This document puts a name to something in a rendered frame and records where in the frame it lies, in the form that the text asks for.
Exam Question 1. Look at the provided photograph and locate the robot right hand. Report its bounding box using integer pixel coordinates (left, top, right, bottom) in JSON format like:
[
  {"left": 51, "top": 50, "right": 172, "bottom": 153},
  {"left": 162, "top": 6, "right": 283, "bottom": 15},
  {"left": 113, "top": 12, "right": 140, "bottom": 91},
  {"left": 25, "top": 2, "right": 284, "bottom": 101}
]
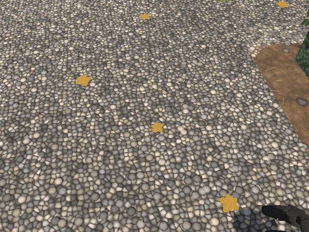
[{"left": 262, "top": 204, "right": 309, "bottom": 232}]

